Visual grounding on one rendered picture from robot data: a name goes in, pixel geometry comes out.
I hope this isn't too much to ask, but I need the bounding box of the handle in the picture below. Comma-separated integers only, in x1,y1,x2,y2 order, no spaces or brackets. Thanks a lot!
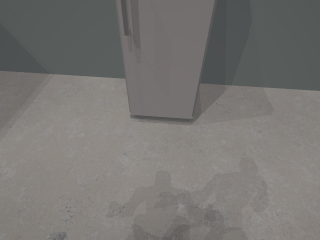
120,0,130,36

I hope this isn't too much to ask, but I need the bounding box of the fridge door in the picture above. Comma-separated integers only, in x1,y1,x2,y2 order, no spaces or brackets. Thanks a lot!
117,0,215,119

